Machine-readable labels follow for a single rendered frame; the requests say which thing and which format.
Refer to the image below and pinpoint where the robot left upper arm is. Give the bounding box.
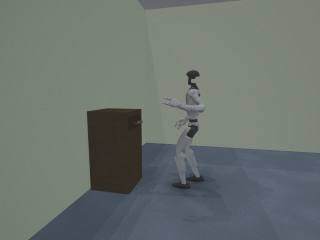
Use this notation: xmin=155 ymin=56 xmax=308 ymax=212
xmin=187 ymin=89 xmax=206 ymax=113

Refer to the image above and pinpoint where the left robot forearm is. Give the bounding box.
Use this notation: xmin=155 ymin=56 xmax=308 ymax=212
xmin=178 ymin=102 xmax=205 ymax=113

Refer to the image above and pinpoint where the handle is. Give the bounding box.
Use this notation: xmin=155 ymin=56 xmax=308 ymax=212
xmin=133 ymin=120 xmax=143 ymax=124

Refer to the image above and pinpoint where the right robot hand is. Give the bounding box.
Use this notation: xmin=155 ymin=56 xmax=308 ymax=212
xmin=174 ymin=118 xmax=187 ymax=130

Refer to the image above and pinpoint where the cabinet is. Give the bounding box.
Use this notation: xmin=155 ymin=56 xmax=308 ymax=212
xmin=87 ymin=108 xmax=142 ymax=195

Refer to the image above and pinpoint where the left robot hand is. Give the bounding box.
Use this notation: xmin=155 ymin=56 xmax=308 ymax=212
xmin=161 ymin=96 xmax=180 ymax=108

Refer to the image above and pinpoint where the robot right shin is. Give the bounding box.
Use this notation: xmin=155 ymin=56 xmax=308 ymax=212
xmin=184 ymin=153 xmax=199 ymax=178

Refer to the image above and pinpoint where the drawer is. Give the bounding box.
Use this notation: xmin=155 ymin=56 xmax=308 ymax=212
xmin=128 ymin=114 xmax=141 ymax=131

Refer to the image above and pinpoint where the right robot thigh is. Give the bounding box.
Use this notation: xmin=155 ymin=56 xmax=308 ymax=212
xmin=184 ymin=137 xmax=194 ymax=158

